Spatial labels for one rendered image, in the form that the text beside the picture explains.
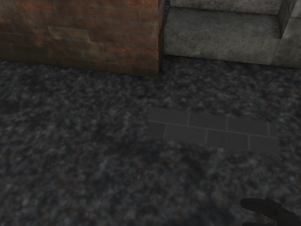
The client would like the robot right hand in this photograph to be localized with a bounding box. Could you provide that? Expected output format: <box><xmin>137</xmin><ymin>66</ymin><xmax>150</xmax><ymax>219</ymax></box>
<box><xmin>240</xmin><ymin>198</ymin><xmax>301</xmax><ymax>226</ymax></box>

